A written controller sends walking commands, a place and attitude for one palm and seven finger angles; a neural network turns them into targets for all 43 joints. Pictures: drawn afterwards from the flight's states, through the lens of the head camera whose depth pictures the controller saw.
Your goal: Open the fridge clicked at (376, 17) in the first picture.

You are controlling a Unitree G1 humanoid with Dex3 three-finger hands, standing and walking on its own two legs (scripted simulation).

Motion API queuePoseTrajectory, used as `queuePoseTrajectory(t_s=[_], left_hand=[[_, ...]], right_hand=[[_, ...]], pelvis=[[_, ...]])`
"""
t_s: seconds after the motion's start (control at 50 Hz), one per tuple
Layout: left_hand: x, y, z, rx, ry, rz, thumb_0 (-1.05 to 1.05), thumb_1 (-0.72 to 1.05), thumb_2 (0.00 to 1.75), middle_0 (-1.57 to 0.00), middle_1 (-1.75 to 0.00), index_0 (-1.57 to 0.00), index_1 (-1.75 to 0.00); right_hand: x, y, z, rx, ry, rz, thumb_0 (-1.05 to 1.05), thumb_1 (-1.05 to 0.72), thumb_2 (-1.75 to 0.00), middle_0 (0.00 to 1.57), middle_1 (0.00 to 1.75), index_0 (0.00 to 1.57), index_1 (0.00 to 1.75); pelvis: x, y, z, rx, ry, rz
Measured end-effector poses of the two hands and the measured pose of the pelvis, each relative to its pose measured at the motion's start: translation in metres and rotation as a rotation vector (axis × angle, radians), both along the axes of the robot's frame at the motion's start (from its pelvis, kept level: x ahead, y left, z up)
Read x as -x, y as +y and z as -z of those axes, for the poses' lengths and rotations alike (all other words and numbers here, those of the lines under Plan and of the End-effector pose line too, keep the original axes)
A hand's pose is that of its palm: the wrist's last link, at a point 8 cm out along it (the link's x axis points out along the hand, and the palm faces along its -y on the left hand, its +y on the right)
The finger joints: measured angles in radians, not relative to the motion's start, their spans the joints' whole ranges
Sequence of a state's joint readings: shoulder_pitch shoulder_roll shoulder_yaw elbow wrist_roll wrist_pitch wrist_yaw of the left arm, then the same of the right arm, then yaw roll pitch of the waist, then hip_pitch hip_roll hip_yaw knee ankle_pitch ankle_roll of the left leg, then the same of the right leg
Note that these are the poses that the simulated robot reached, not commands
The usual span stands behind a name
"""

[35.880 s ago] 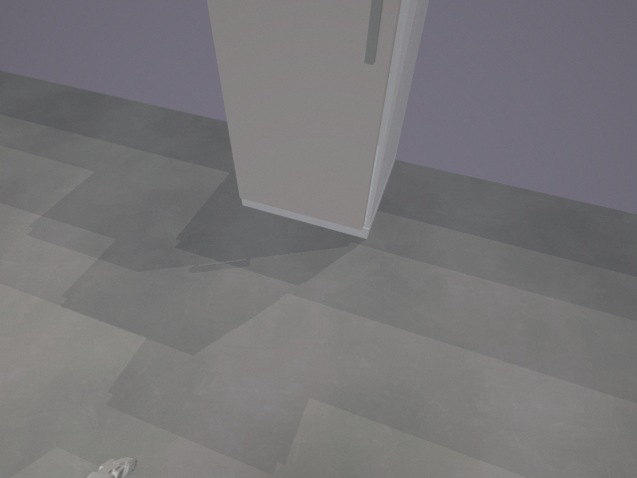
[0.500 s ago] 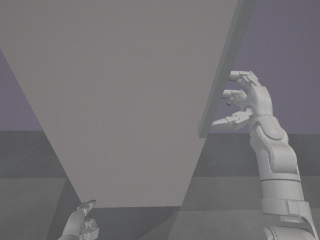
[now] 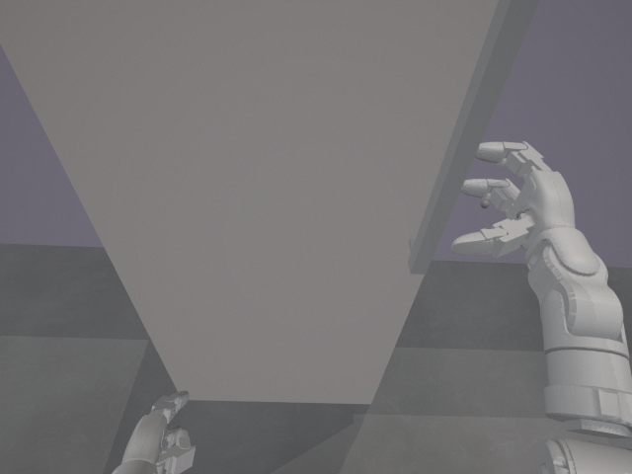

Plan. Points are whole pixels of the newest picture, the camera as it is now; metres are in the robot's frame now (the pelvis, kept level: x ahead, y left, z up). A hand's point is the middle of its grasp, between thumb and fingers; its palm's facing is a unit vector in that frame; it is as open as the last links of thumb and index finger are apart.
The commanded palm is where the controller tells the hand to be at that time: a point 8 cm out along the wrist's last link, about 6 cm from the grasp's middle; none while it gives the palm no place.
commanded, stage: move the hooked fingers beside the handle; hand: right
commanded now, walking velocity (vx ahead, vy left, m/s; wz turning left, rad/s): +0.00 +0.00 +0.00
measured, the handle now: (454, 147) +0.45 -0.13 +0.23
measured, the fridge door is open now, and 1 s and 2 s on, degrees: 0 0 0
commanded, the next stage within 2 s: none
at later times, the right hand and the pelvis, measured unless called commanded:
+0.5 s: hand (503, 202) +0.38 -0.18 +0.20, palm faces +0.01 +1.00 -0.04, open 14.0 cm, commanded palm +0.35 -0.23 +0.19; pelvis +0.01 +0.00 +0.00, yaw +0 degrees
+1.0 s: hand (519, 209) +0.38 -0.20 +0.20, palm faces -0.01 +1.00 -0.05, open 14.0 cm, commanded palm +0.35 -0.26 +0.19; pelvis +0.01 -0.01 +0.00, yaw +0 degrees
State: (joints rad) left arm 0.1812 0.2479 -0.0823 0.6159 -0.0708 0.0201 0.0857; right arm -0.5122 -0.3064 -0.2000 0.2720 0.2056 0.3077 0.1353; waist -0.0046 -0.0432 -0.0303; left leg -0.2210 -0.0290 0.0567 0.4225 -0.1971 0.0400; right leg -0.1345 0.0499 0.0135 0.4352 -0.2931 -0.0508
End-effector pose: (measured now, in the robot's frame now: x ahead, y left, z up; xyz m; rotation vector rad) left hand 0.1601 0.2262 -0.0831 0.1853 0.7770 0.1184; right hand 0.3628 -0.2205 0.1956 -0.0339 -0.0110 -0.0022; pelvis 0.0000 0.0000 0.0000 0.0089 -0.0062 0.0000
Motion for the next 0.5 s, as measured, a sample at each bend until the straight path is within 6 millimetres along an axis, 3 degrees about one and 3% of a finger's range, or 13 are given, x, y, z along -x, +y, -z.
queuePoseTrajectory(t_s=[0.16, 0.36, 0.5], left_hand=[[0.001, 0.004, 0.003, 0.000, 0.010, -0.014, 0.01, 0.91, 0.90, -0.20, -0.30, -0.20, -0.30], [-0.011, -0.004, -0.001, 0.009, -0.022, 0.005, 0.01, 0.91, 0.90, -0.20, -0.30, -0.20, -0.30], [-0.017, -0.009, -0.004, 0.014, -0.035, 0.015, 0.01, 0.91, 0.90, -0.20, -0.30, -0.20, -0.30]], right_hand=[[0.004, -0.004, -0.008, 0.006, -0.049, -0.027, -0.01, 0.50, -0.30, 0.30, 1.20, 0.30, 1.20], [0.006, -0.003, 0.000, 0.006, -0.010, -0.019, -0.01, 0.50, -0.30, 0.30, 1.20, 0.30, 1.20], [0.007, -0.016, -0.009, 0.005, -0.042, 0.002, -0.01, 0.50, -0.30, 0.30, 1.20, 0.30, 1.20]], pelvis=[[-0.006, -0.003, 0.000, -0.003, 0.003, -0.001], [-0.007, -0.005, 0.000, -0.003, 0.004, 0.002], [-0.008, -0.004, 0.000, -0.004, 0.003, 0.002]])
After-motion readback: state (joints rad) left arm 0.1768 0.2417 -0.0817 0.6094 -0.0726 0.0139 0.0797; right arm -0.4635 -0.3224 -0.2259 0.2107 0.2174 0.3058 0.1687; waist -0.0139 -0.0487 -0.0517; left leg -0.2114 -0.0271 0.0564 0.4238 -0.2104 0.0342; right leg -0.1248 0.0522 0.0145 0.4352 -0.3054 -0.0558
